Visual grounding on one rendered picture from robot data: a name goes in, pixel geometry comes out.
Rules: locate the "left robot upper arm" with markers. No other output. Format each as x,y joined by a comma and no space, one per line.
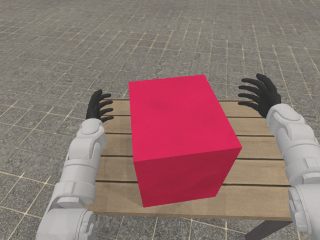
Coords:
68,224

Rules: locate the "right robot forearm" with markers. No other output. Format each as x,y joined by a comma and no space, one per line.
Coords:
297,143

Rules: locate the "left robot forearm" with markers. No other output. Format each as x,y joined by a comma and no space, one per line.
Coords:
76,187

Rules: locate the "carton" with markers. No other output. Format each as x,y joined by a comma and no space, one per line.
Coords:
183,144

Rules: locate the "table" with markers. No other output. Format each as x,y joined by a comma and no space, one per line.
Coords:
255,188

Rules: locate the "right robot upper arm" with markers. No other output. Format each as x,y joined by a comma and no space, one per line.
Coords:
304,207

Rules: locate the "left robot hand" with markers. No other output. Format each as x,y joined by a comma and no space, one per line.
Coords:
93,111

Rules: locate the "right robot hand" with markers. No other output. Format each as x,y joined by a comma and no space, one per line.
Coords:
266,91

